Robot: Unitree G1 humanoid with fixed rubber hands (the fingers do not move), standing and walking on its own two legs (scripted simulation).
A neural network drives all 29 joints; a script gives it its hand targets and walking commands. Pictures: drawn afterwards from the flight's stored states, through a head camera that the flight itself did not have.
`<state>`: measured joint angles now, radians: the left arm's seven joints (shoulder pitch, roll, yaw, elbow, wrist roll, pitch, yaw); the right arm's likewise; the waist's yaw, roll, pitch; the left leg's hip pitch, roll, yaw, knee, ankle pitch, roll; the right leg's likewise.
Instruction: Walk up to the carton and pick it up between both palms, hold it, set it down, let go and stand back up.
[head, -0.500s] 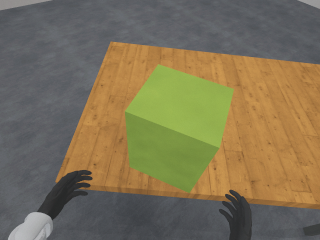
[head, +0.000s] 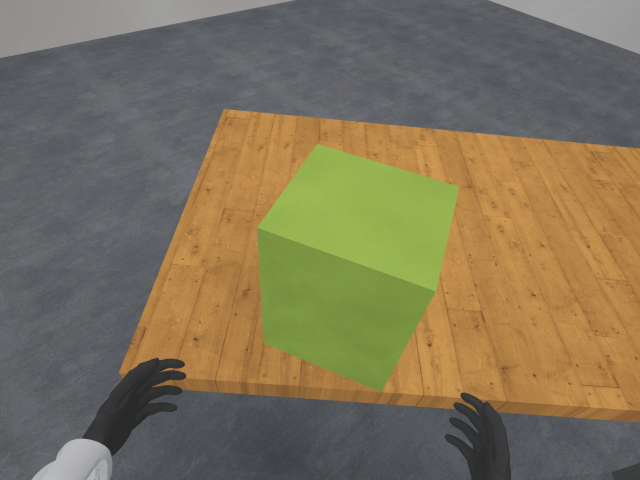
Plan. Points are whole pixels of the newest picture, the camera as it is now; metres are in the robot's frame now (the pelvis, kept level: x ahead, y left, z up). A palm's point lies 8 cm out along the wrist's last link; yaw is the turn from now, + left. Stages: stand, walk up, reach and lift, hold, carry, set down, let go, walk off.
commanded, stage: set down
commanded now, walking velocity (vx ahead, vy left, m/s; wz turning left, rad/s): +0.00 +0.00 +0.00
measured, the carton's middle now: (350, 273) +0.39 -0.01 +0.03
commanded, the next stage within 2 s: let go in 0.76 s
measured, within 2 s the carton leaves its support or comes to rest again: neither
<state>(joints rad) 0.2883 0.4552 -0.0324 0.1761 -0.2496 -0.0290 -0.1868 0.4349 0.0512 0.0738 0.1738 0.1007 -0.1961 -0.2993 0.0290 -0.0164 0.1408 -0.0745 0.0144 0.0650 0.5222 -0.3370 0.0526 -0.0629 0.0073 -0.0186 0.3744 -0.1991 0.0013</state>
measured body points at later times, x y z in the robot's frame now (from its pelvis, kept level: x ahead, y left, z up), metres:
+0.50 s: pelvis +0.01 -0.03 +0.00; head +0.02 -0.01 +0.45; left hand +0.18 +0.22 -0.04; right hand +0.17 -0.20 -0.05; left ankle -0.02 +0.07 -0.74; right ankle +0.01 -0.15 -0.74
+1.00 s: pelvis +0.00 -0.04 +0.01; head +0.01 -0.03 +0.46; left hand +0.16 +0.20 -0.07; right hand +0.16 -0.24 -0.07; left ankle -0.02 +0.07 -0.74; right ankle +0.01 -0.15 -0.74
